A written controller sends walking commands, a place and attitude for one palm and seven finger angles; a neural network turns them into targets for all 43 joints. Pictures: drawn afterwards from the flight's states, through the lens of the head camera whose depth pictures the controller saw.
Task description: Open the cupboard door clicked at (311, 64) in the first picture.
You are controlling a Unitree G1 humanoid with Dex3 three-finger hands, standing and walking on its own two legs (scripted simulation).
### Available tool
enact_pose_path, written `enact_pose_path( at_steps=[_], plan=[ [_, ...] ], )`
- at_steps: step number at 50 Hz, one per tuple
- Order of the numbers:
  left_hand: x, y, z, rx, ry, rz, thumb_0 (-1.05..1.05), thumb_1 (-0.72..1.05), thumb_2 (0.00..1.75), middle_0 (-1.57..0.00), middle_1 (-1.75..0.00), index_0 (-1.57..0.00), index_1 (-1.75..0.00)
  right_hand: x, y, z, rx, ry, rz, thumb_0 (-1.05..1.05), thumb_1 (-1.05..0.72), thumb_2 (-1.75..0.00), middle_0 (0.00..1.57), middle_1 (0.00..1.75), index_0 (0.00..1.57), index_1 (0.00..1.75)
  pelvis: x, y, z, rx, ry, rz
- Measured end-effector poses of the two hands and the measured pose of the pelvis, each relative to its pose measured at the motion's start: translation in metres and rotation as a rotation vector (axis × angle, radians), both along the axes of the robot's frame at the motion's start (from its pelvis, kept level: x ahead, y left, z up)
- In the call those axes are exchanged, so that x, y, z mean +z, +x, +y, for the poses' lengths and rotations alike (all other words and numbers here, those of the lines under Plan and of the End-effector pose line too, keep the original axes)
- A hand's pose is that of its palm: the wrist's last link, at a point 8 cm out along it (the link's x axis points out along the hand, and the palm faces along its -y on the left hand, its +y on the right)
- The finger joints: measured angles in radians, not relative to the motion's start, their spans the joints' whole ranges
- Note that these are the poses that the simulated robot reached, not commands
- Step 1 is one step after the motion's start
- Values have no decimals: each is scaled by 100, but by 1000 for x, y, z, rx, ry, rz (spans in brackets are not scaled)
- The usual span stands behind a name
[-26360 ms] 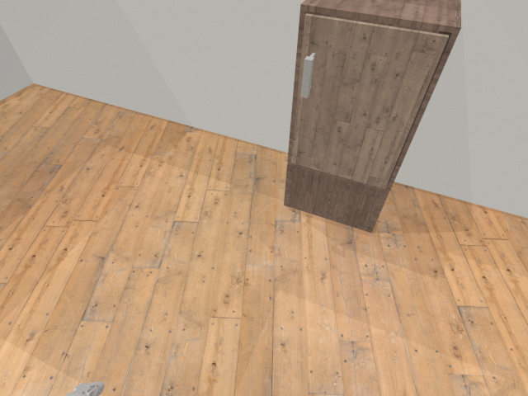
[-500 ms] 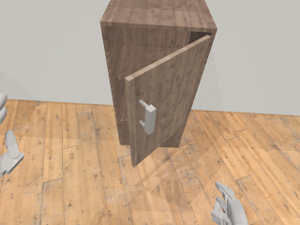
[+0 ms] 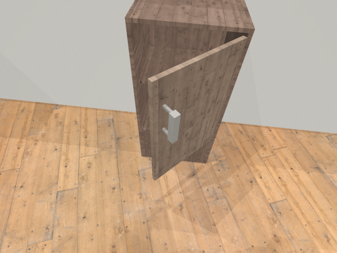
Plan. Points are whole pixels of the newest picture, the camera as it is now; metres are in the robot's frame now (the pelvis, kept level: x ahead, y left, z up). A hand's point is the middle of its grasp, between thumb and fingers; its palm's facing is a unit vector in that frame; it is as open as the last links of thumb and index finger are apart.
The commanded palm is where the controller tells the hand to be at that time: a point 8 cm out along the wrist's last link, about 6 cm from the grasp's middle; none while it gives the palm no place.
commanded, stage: let the arm hang, fingers relaxed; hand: left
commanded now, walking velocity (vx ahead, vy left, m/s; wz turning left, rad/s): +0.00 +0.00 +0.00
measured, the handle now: (169, 123) +0.50 +0.03 -0.03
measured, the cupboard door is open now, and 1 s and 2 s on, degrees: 45 45 45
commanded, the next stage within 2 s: look to check the result in 0.66 s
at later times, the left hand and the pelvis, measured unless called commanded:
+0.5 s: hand out of the picture +0.01 +0.17 -0.17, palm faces +0.06 -0.98 -0.17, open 7.3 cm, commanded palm none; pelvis +0.01 +0.01 +0.00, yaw +0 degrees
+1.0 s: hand out of the picture +0.01 +0.17 -0.17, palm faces +0.06 -0.98 -0.18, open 7.4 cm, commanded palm none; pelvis +0.02 +0.01 +0.01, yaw +0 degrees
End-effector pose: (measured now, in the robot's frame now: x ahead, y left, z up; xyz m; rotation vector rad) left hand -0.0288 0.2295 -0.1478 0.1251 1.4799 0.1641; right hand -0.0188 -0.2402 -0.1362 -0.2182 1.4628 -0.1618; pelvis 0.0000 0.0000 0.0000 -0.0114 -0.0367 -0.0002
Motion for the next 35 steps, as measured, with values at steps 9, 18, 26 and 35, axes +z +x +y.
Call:
enact_pose_path(
  at_steps=[9, 18, 26, 35],
  plan=[
    [10, -39, 2, 45, 27, 109, 0, 92, 90, -20, -30, -20, -30, -11, -25, 42, -46, 94, 65, 0, -91, -90, 20, 30, 20, 30, 2, 2, 5, -2, -1, -7],
    [6, 4, -8, 31, 2, -18, 0, 91, 90, -20, -30, -20, -30, -17, -2, 64, -49, 140, -13, 0, -91, -90, 20, 30, 20, 30, 2, 5, 11, -5, 9, -6],
    [3, 32, -10, 12, -7, -83, 1, 92, 90, -20, -30, -20, -30, -13, 8, 53, -53, 101, -43, 0, -92, -90, 20, 30, 20, 30, 3, 9, 12, -7, 13, -7],
    [5, 32, -5, 18, 1, -66, 0, 91, 90, -20, -30, -20, -30, -11, 17, 46, -39, 87, -39, 0, -92, -90, 19, 30, 19, 30, 4, 14, 11, -3, 12, -2]
  ],
)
